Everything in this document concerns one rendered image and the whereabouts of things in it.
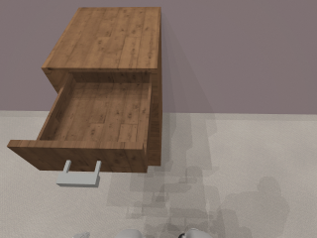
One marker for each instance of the handle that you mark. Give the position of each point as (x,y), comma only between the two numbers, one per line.
(66,179)

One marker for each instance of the drawer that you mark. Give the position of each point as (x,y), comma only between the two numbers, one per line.
(98,115)

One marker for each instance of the cabinet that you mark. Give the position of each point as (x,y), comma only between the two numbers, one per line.
(113,38)

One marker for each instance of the robot left thigh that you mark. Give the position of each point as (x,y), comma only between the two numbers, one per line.
(130,233)

